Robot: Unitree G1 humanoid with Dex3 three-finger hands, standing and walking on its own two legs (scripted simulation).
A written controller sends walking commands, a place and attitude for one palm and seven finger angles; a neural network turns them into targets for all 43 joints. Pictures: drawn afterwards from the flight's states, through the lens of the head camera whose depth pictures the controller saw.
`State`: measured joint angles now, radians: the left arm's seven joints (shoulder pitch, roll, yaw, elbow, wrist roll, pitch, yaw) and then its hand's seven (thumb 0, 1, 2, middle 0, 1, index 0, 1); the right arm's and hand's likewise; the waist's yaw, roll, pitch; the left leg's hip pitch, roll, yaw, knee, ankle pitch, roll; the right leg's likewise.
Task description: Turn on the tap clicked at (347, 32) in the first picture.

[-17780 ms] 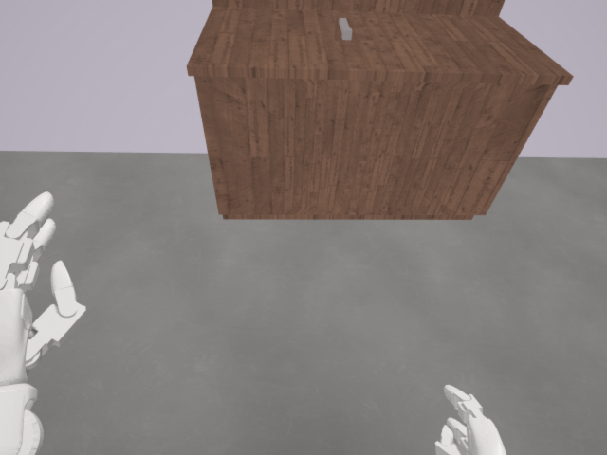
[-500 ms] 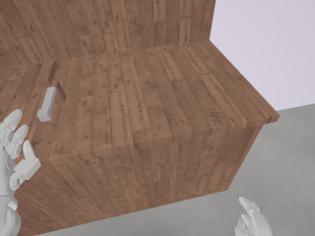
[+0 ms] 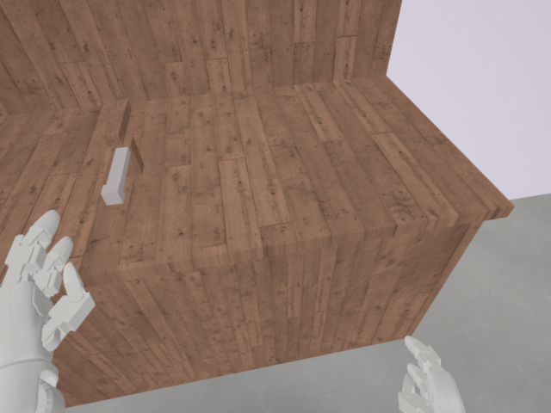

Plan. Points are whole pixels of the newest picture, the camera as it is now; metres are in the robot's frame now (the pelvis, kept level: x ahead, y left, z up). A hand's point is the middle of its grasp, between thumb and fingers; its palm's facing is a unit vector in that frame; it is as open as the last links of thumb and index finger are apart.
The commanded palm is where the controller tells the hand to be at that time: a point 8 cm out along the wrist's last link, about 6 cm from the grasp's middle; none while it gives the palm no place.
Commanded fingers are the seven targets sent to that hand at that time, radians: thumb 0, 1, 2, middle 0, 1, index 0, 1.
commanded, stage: turn the palm inward beside the body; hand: left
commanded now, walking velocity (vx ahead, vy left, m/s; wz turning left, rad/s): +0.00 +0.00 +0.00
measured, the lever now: (113, 194) +0.42 +0.35 +0.08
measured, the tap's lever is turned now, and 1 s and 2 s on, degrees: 0 0 0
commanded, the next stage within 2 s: reach beside the lever's end, fingers flat in 0.92 s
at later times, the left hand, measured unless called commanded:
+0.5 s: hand (93, 316) +0.18 +0.23 +0.14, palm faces +0.49 -0.86 -0.10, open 7.4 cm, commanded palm +0.12 +0.27 +0.15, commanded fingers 0.00 0.90 0.90 -0.20 -0.30 -0.20 -0.30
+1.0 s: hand (127, 313) +0.18 +0.20 +0.14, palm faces +0.49 -0.87 -0.11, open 7.4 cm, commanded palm +0.13 +0.24 +0.15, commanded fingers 0.00 0.90 0.90 -0.20 -0.30 -0.20 -0.30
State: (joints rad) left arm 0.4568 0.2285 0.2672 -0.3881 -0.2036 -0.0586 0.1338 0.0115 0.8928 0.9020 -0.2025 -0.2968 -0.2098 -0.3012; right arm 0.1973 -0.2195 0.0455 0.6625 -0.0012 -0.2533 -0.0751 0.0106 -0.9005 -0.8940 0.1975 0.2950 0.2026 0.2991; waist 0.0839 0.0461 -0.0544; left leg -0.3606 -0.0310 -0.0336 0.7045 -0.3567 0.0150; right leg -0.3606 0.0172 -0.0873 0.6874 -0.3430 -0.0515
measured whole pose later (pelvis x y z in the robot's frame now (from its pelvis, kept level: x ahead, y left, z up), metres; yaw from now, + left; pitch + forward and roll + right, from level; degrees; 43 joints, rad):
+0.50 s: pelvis -0.01 +0.00 +0.00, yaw +1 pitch +0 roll +0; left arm 0.51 0.19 0.20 -0.48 -0.21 0.04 0.19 0.01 0.90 0.90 -0.20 -0.30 -0.21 -0.30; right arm 0.20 -0.23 0.06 0.65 -0.01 -0.25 -0.08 0.01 -0.90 -0.89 0.20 0.30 0.20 0.30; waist 0.09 0.06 -0.05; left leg -0.36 -0.04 -0.04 0.71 -0.35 0.01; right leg -0.35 0.01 -0.10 0.69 -0.34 -0.05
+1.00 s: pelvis +0.00 -0.03 +0.00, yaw +1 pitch +1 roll +0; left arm 0.52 0.18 0.20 -0.47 -0.23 0.07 0.17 0.01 0.90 0.90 -0.20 -0.30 -0.21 -0.30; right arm 0.21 -0.25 0.04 0.64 0.00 -0.25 -0.09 0.01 -0.90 -0.89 0.20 0.29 0.20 0.30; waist 0.08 0.07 -0.07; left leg -0.36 -0.01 -0.07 0.71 -0.36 -0.02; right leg -0.35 0.04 -0.12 0.69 -0.36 -0.09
